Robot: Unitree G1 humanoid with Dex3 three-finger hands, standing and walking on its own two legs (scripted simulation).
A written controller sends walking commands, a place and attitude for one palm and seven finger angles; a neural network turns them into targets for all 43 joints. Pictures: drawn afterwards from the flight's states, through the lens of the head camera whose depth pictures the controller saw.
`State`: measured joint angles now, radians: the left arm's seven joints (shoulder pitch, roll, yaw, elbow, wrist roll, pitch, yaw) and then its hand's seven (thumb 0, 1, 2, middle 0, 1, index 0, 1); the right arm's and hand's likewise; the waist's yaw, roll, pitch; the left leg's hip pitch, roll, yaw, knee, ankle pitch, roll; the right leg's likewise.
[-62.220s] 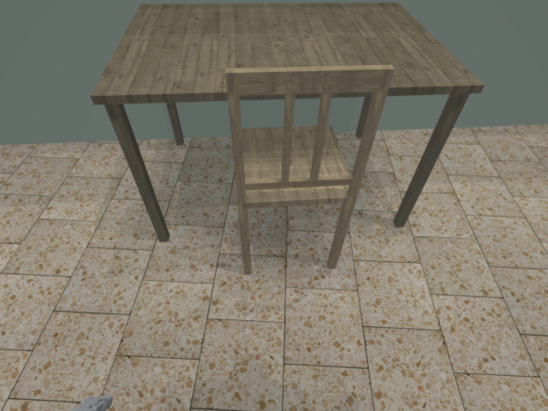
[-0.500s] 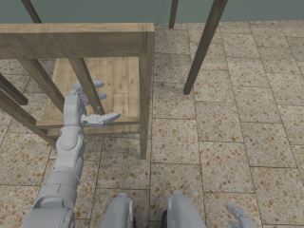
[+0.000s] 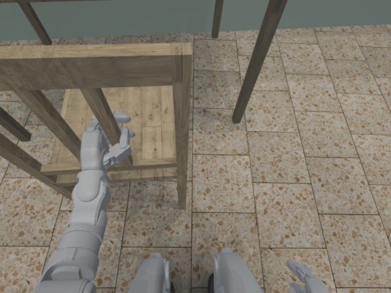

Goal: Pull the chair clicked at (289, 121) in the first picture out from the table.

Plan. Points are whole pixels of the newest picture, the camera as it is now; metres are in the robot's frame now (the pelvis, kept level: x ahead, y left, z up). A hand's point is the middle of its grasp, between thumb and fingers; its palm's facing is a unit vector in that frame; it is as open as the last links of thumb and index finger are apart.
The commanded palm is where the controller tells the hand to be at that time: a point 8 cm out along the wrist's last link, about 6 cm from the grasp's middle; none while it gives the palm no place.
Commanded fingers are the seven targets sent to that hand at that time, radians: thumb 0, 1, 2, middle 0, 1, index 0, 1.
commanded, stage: hook a spindle and tug to test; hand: left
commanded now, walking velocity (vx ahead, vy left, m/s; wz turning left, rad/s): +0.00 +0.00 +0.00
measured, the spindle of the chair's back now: (66, 136) +0.43 +0.25 +0.02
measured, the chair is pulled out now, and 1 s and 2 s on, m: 0.24 0.29 0.45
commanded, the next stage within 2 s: step backward, pulling the chair out in 0.38 s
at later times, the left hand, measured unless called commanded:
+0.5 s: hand (123, 161) +0.37 +0.14 +0.01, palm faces +0.03 -1.00 -0.03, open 5.3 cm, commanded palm +0.35 +0.19 +0.02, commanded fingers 0.00 0.90 0.90 -0.50 -1.45 -0.50 -1.45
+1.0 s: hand (122, 168) +0.35 +0.13 +0.03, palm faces -0.04 -0.99 -0.14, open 5.4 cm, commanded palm +0.32 +0.18 +0.03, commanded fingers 0.00 0.90 0.90 -0.50 -1.45 -0.50 -1.45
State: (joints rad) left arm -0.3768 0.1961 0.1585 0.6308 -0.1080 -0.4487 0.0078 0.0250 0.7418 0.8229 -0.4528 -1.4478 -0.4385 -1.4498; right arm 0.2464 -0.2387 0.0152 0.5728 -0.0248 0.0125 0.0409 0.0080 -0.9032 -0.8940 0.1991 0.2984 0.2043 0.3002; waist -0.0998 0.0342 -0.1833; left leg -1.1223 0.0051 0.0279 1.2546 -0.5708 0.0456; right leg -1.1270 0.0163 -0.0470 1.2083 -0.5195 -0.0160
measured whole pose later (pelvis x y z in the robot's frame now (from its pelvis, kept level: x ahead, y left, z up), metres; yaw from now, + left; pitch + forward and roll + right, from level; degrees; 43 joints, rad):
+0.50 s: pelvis +0.01 +0.00 +0.00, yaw +1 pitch +25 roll -2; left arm -0.17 0.17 0.07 0.42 -0.13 -0.44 -0.01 0.03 0.75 0.82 -0.44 -1.45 -0.42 -1.45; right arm 0.20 -0.24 0.00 0.54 -0.02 0.00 0.03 0.01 -0.90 -0.89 0.20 0.30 0.20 0.30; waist -0.06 0.04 -0.18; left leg -1.09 -0.01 0.01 1.25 -0.59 0.04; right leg -1.09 0.01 -0.06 1.21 -0.55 -0.02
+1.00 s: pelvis +0.01 +0.01 +0.10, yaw -1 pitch +8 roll -1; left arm -0.30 0.19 0.03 0.82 -0.07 -0.19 0.06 0.08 0.70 0.77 -0.34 -1.17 -0.49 -1.45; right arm 0.24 -0.23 0.01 0.61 0.02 0.17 -0.09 0.01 -0.90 -0.89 0.20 0.30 0.20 0.30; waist -0.09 0.01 0.06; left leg -0.41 -0.02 0.06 0.56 -0.29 0.05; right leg -0.42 0.01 0.00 0.53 -0.24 0.00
